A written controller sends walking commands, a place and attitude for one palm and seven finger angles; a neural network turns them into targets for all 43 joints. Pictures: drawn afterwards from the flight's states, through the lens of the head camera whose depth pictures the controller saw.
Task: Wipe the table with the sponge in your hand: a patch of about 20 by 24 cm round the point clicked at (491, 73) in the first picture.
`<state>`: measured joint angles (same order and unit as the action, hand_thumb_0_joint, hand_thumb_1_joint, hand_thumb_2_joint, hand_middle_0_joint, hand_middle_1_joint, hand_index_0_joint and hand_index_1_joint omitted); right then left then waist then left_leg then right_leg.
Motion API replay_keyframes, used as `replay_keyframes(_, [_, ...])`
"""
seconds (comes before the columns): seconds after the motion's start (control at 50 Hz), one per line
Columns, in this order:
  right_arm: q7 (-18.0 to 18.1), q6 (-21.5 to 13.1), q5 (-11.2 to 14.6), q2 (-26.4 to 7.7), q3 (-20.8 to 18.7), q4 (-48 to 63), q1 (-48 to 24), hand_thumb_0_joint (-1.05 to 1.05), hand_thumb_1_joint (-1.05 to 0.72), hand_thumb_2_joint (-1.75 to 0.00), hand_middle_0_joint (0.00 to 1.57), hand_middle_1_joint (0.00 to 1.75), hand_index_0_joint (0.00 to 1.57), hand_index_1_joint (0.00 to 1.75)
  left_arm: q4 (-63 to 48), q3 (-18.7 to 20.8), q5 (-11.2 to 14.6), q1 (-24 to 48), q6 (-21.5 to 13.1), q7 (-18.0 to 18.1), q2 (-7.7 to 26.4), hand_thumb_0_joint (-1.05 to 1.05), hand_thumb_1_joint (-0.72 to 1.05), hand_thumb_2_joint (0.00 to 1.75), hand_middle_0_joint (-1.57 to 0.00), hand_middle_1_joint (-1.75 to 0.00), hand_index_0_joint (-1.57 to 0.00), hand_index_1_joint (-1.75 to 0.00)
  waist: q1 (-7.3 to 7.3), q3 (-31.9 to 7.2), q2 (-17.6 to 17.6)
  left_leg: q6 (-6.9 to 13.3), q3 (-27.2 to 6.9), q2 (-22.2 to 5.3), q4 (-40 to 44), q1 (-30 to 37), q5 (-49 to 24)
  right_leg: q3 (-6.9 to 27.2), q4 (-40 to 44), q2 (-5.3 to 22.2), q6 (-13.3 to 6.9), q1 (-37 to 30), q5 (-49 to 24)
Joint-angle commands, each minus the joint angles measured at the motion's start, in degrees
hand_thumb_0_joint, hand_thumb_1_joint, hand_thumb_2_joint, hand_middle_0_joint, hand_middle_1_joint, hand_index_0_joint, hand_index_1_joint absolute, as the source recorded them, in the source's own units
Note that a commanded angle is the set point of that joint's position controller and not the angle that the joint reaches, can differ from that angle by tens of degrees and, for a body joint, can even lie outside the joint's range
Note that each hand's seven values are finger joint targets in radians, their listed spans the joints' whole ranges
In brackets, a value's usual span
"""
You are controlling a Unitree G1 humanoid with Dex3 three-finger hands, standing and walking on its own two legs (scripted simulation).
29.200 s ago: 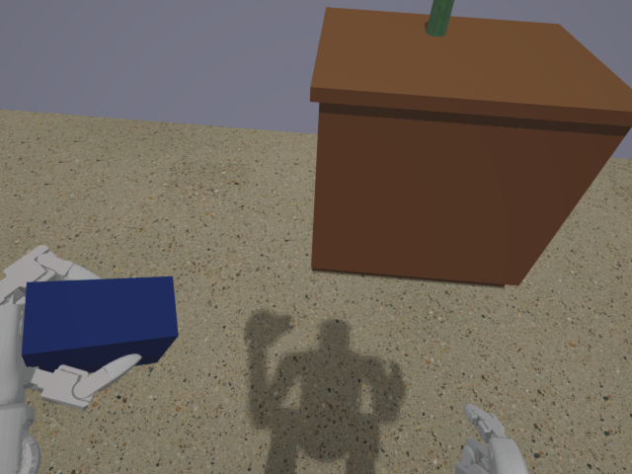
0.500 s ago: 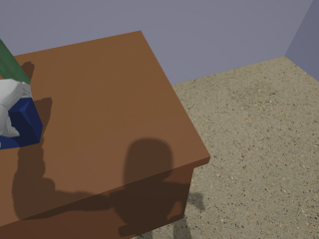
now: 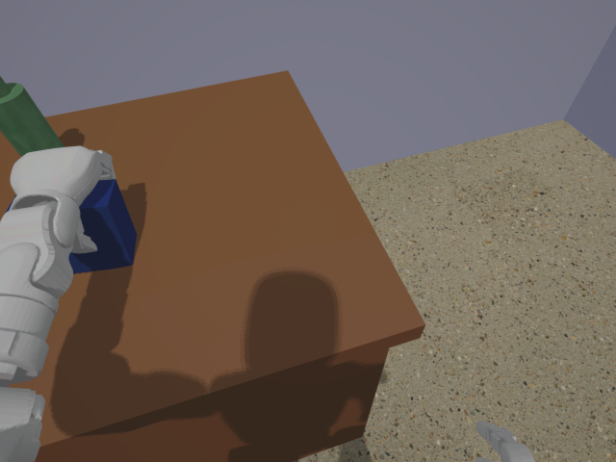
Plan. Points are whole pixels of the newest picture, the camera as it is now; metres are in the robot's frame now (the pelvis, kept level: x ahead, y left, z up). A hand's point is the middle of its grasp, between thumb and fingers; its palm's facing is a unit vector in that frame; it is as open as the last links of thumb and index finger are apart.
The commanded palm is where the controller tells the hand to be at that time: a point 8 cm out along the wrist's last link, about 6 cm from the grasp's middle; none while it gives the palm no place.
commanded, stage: slide across to the middle lane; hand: left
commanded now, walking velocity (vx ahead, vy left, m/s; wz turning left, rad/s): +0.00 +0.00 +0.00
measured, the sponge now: (85, 238) +0.35 +0.36 +0.09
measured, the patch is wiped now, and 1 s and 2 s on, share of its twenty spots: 0.60 0.65 0.75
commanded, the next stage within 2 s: wipe back along the middle lane in 1.04 s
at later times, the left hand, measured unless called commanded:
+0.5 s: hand (97, 204) +0.37 +0.33 +0.14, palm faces -0.07 +0.04 -1.00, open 9.8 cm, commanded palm +0.36 +0.30 +0.17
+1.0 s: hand (103, 203) +0.37 +0.32 +0.14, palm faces -0.08 +0.04 -1.00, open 9.8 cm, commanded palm +0.37 +0.30 +0.17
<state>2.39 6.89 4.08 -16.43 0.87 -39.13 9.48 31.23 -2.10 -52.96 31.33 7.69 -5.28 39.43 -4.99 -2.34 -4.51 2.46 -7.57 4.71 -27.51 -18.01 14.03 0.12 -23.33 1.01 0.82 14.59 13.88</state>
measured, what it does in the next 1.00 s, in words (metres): stands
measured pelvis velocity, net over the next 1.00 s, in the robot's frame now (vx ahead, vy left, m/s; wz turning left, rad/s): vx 0.01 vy -0.02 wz -0.01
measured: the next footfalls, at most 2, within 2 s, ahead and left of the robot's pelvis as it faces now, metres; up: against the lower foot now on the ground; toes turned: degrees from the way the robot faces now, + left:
none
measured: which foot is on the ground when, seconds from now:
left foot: down 0.00-1.00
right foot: down 0.00-1.00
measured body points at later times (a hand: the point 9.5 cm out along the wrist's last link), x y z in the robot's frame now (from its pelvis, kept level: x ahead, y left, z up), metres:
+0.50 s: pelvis +0.00 -0.01 +0.00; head +0.03 -0.03 +0.45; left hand +0.37 +0.32 +0.19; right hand +0.16 -0.25 -0.13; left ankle -0.01 +0.09 -0.74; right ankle -0.03 -0.14 -0.74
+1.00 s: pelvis +0.01 -0.02 +0.00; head +0.03 -0.05 +0.45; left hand +0.37 +0.32 +0.19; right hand +0.15 -0.27 -0.13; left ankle -0.01 +0.09 -0.74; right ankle -0.03 -0.15 -0.74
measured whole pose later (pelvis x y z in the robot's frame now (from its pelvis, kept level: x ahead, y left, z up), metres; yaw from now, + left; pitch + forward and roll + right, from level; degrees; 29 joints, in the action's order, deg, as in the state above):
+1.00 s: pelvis +0.01 -0.02 +0.00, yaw +0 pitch +5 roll -1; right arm 2.8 6.7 3.9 -17.4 0.8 -39.7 11.0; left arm 29.7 -2.3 -53.1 30.3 11.9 -6.3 38.5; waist -3.8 -2.4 -5.0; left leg 1.4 -7.5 3.5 -27.8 -17.3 15.0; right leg 0.2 -24.7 -0.1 0.3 14.6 15.0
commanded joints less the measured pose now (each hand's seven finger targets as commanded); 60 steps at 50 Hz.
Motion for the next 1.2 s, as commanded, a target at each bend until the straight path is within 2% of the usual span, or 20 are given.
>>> replay_keyframes(0.0, [0.4,-2.4,-0.2,-7.9,-2.3,6.8,-2.6,0.00,-0.90,-0.90,0.20,0.30,0.20,0.30,-10.8,-1.1,2.4,15.3,-0.2,0.6,1.9,0.00,0.10,1.30,-1.20,-1.60,-1.20,-1.60,4.67,-13.3,3.3,-1.0,2.6,-2.3,2.4,10.1,-18.9,-3.3,0.9,-3.2,-4.9,-2.3,-13.1])
replay_keyframes(0.1, [0.4,-2.7,-0.2,-7.9,-2.2,6.8,-3.3,0.00,-0.90,-0.90,0.20,0.30,0.20,0.30,-12.8,-3.1,3.1,15.5,1.9,0.1,-0.6,0.00,0.10,1.30,-1.20,-1.60,-1.20,-1.60,5.28,-12.5,4.3,-1.0,2.6,-2.4,2.4,10.2,-17.8,-3.4,0.8,-3.1,-4.6,-1.5,-12.4])
replay_keyframes(0.18, [0.2,-2.8,-0.2,-7.8,-1.9,7.5,-4.0,0.00,-0.90,-0.90,0.20,0.30,0.20,0.30,-14.5,-2.1,2.1,14.6,3.2,-0.2,0.7,0.00,0.10,1.30,-1.20,-1.60,-1.20,-1.60,4.07,-13.0,2.7,-1.1,2.4,-2.5,2.6,10.0,-19.1,-3.2,0.5,-3.2,-5.2,-2.4,-12.6])
replay_keyframes(0.2, [0.2,-2.7,-0.3,-7.8,-2.0,7.1,-3.8,0.00,-0.90,-0.90,0.20,0.30,0.20,0.30,-14.5,-3.2,2.0,15.3,3.5,-0.2,-0.1,0.00,0.10,1.30,-1.20,-1.60,-1.20,-1.60,4.79,-12.9,3.0,-1.3,2.5,-2.4,2.4,10.2,-19.2,-3.5,0.4,-3.1,-5.0,-2.2,-12.6])
replay_keyframes(0.28, [0.6,-2.8,-0.2,-8.0,-1.7,7.0,-3.8,0.00,-0.90,-0.90,0.20,0.30,0.20,0.30,-12.4,-1.9,1.6,16.8,4.5,-0.6,1.8,0.00,0.10,1.30,-1.20,-1.60,-1.20,-1.60,4.71,-11.8,4.7,-0.8,2.5,-2.6,3.0,9.0,-16.1,-3.2,0.8,-3.2,-5.0,-1.9,-11.3])
replay_keyframes(0.4, [0.6,-2.9,-0.4,-7.8,-1.7,7.2,-3.1,0.00,-0.90,-0.90,0.20,0.30,0.20,0.30,-12.1,-2.7,1.3,16.2,3.9,-1.3,1.1,0.00,0.10,1.30,-1.20,-1.60,-1.20,-1.60,5.05,-12.3,3.8,-0.7,2.8,-2.4,2.4,9.1,-16.3,-3.4,0.4,-3.1,-4.9,-2.0,-11.4])
replay_keyframes(0.48, [0.7,-2.8,-0.4,-8.1,-1.7,7.7,-3.1,0.00,-0.90,-0.90,0.20,0.30,0.20,0.30,-12.2,1.3,1.3,14.8,3.2,-1.4,5.4,0.00,0.10,1.30,-1.20,-1.60,-1.20,-1.60,4.09,-13.0,3.7,-0.3,3.0,-2.5,2.3,8.3,-17.0,-2.9,0.5,-3.1,-5.1,-3.3,-12.9])
replay_keyframes(0.54, [0.8,-2.7,-0.3,-8.0,-1.9,7.0,-2.4,0.00,-0.90,-0.90,0.20,0.30,0.20,0.30,-11.1,-1.9,1.3,17.1,2.9,-1.6,2.4,0.00,0.10,1.30,-1.20,-1.60,-1.20,-1.60,5.31,-11.8,3.6,-0.3,3.2,-2.1,2.2,8.3,-15.1,-3.3,0.6,-3.2,-4.7,-1.6,-11.4])
replay_keyframes(0.58, [1.0,-2.8,-0.4,-8.4,-1.8,7.3,-2.6,0.00,-0.90,-0.90,0.20,0.30,0.20,0.30,-10.7,1.6,0.8,16.4,2.7,-1.4,6.7,0.00,0.10,1.30,-1.20,-1.60,-1.20,-1.60,4.39,-12.3,2.9,-0.1,3.3,-2.4,2.5,7.8,-15.1,-2.7,0.8,-3.2,-5.1,-2.4,-11.3])
replay_keyframes(0.6, [1.0,-2.8,-0.3,-8.1,-1.8,7.1,-2.3,0.00,-0.90,-0.90,0.20,0.30,0.20,0.30,-9.9,-1.4,0.7,17.4,2.7,-1.5,3.6,0.00,0.10,1.30,-1.20,-1.60,-1.20,-1.60,5.30,-11.8,3.6,-0.1,3.4,-2.1,2.4,8.0,-14.3,-3.0,0.7,-3.1,-4.8,-1.8,-10.7])
replay_keyframes(0.62, [1.1,-2.7,-0.4,-8.3,-2.0,6.5,-1.7,0.00,-0.90,-0.90,0.20,0.30,0.20,0.30,-9.2,-0.4,0.6,17.7,2.5,-1.4,4.7,0.00,0.10,1.30,-1.20,-1.60,-1.20,-1.60,5.35,-11.6,3.6,-0.2,3.4,-2.2,2.3,7.9,-14.2,-3.1,0.8,-3.3,-4.8,-1.5,-10.8])
replay_keyframes(0.64, [1.0,-2.7,-0.3,-8.1,-2.0,6.8,-1.9,0.00,-0.90,-0.90,0.20,0.30,0.20,0.30,-10.0,-1.9,0.7,17.8,2.2,-1.5,2.9,0.00,0.10,1.30,-1.20,-1.60,-1.20,-1.60,5.46,-11.6,2.8,-0.2,3.3,-2.0,2.2,8.1,-14.3,-3.1,0.7,-3.3,-4.8,-1.2,-10.8])
replay_keyframes(0.68, [0.9,-2.9,-0.3,-8.2,-2.0,7.4,-2.2,0.00,-0.90,-0.90,0.20,0.30,0.20,0.30,-10.7,0.6,0.9,15.9,1.6,-1.4,5.2,0.00,0.10,1.30,-1.20,-1.60,-1.20,-1.60,4.36,-12.9,2.8,0.0,3.2,-2.2,2.2,8.1,-15.8,-2.6,0.7,-3.2,-5.2,-2.4,-12.1])
replay_keyframes(0.82, [1.0,-2.6,-0.2,-8.3,-2.4,6.7,-2.4,0.00,-0.90,-0.90,0.20,0.30,0.20,0.30,-10.7,-0.1,2.4,14.4,1.4,-0.6,3.4,0.00,0.10,1.30,-1.20,-1.60,-1.20,-1.60,5.01,-12.3,4.6,0.1,3.8,-2.0,2.0,7.8,-14.5,-2.8,0.7,-3.2,-4.4,-2.3,-12.4])
replay_keyframes(0.88, [1.1,-2.8,-0.2,-8.3,-2.2,7.1,-2.9,0.00,-0.90,-0.90,0.20,0.30,0.20,0.30,-10.8,1.2,1.9,15.1,1.8,-0.5,5.4,0.00,0.10,1.30,-1.20,-1.60,-1.20,-1.60,4.46,-12.0,3.4,0.3,3.9,-2.1,2.5,7.4,-14.5,-2.4,1.0,-3.1,-4.7,-2.7,-12.4])
replay_keyframes(0.98, [1.4,-2.7,-0.1,-8.5,-2.0,6.5,-2.3,0.00,-0.90,-0.90,0.20,0.30,0.20,0.30,-8.2,1.3,1.1,17.7,2.0,-0.9,6.6,0.00,0.10,1.30,-1.20,-1.60,-1.20,-1.60,5.11,-11.7,4.5,0.5,4.2,-1.9,2.4,7.1,-14.1,-2.3,1.3,-3.0,-4.6,-2.8,-13.0])
replay_keyframes(1.04, [1.2,-2.6,-0.2,-8.3,-2.3,6.3,-1.7,0.00,-0.90,-0.90,0.20,0.30,0.20,0.30,-8.0,-1.1,0.4,17.5,1.7,-1.2,3.9,0.00,0.10,1.30,-1.20,-1.60,-1.20,-1.60,5.47,-12.5,4.9,0.3,4.2,-1.7,1.8,8.1,-14.9,-2.6,0.8,-3.1,-4.5,-2.3,-13.3])
replay_keyframes(1.08, [1.1,-2.7,-0.2,-8.1,-2.1,7.1,-2.2,0.00,-0.90,-0.90,0.20,0.30,0.20,0.30,-9.6,0.1,0.4,16.7,1.1,-1.1,4.8,0.00,0.10,1.30,-1.20,-1.60,-1.20,-1.60,4.61,-13.5,3.3,0.2,3.9,-2.0,2.0,8.2,-16.3,-2.3,0.7,-3.1,-4.9,-2.9,-13.8])
replay_keyframes(1.16, [0.8,-2.2,-0.3,-8.0,-2.5,7.2,-2.4,0.00,-0.90,-0.90,0.20,0.30,0.20,0.30,-9.7,-0.3,1.9,11.6,1.1,-0.8,2.4,0.00,0.10,1.30,-1.20,-1.60,-1.20,-1.60,4.45,-12.8,5.2,0.1,4.2,-1.9,1.2,8.0,-16.9,-2.7,0.3,-3.1,-4.4,-3.2,-15.5])
replay_keyframes(1.18, [0.7,-2.4,-0.3,-7.9,-2.2,8.0,-3.2,0.00,-0.90,-0.90,0.20,0.30,0.20,0.30,-11.0,1.0,2.5,10.1,1.0,-0.8,2.9,0.00,0.10,1.30,-1.20,-1.60,-1.20,-1.60,3.51,-13.2,5.1,0.2,4.0,-2.2,1.7,7.7,-17.7,-2.4,0.3,-3.0,-4.7,-4.0,-15.9])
